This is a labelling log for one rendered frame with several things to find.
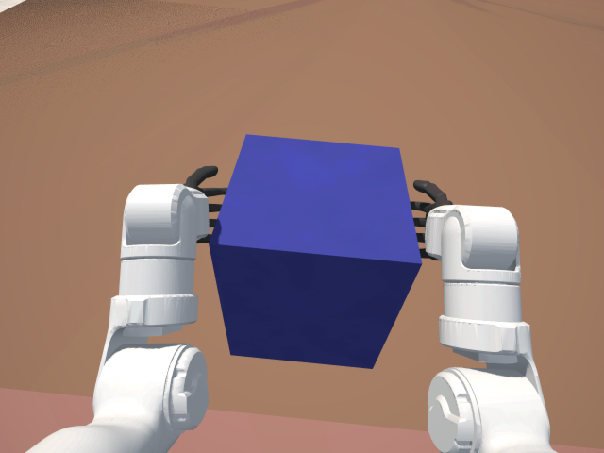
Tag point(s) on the right robot forearm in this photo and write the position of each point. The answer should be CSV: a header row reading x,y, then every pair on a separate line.
x,y
479,250

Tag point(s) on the robot left upper arm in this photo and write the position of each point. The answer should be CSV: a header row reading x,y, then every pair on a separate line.
x,y
147,395

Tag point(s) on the robot right upper arm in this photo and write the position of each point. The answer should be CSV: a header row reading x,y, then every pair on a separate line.
x,y
481,410

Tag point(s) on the robot right hand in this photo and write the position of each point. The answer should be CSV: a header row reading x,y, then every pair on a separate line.
x,y
438,196

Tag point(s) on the robot left hand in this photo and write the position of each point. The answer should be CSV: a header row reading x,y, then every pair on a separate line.
x,y
197,178

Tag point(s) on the left robot forearm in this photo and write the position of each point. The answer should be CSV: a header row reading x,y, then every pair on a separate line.
x,y
161,225

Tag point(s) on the carton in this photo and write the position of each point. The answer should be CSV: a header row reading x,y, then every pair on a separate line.
x,y
314,250

